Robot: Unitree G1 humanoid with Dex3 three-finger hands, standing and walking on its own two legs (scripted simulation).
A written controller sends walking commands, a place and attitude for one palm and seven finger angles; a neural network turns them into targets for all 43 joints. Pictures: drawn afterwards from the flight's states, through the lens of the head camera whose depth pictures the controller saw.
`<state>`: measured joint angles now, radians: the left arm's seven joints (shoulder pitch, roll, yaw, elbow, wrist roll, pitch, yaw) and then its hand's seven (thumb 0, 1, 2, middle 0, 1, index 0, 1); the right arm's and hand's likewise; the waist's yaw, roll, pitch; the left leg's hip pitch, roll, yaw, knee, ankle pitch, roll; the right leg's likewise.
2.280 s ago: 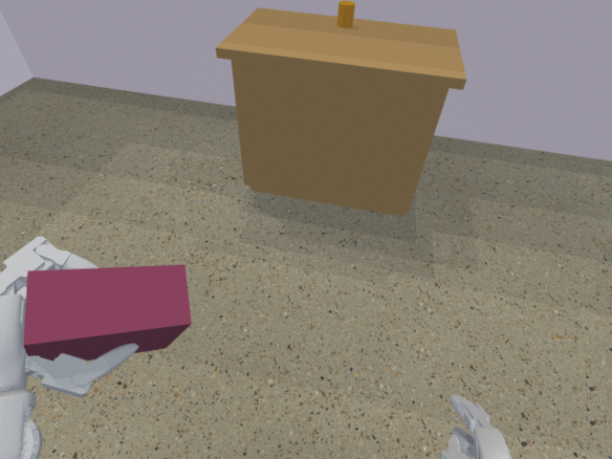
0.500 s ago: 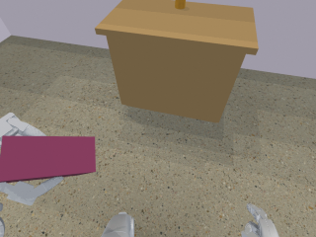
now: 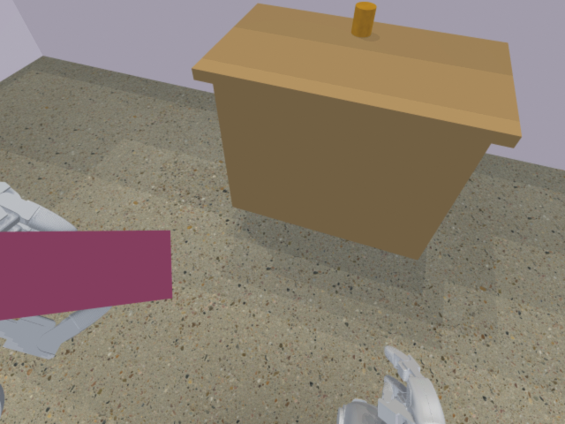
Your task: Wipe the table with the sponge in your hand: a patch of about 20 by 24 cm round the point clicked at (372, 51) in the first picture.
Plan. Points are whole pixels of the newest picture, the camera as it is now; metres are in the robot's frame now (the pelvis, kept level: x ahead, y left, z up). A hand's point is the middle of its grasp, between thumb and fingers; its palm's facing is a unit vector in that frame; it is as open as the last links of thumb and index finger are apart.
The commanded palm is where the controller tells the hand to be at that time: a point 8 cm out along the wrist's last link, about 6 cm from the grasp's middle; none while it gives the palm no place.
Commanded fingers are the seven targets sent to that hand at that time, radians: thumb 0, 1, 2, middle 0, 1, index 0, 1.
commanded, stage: walk to a spot facing it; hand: left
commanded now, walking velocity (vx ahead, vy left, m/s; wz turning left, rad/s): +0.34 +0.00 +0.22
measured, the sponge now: (107, 269) +0.23 +0.19 +0.18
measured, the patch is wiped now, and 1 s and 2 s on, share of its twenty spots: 0.00 0.00 0.00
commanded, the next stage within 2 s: turn to face it in 0.60 s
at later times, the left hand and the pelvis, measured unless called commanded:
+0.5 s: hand (128, 196) +0.31 +0.19 +0.20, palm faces +0.50 -0.68 -0.54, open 10.0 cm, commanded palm +0.24 +0.23 +0.18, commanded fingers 0.00 0.10 1.30 -1.20 -1.60 -1.20 -1.60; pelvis +0.13 -0.07 +0.00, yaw +11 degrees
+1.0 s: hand (103, 229) +0.27 +0.21 +0.19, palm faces +0.72 -0.56 -0.42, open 10.0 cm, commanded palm +0.24 +0.21 +0.18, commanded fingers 0.00 0.10 1.30 -1.20 -1.60 -1.20 -1.60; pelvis +0.16 -0.10 -0.01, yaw +15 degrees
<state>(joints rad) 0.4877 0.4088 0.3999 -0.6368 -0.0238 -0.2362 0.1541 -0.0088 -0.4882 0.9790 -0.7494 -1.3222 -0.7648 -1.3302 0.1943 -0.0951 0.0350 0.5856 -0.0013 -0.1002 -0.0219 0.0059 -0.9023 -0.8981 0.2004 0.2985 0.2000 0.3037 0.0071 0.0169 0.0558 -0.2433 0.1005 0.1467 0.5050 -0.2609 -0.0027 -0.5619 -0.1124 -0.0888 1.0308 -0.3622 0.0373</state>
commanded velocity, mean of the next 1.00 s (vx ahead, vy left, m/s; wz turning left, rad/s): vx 0.05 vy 0.00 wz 0.18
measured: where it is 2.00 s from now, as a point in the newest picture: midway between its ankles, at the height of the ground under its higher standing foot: outside the picture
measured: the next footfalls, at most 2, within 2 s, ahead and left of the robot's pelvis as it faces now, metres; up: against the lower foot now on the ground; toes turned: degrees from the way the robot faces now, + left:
right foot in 0.16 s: +0.17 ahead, -0.15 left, +0.00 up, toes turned -8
left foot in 0.62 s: +0.21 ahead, +0.08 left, +0.00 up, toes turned +23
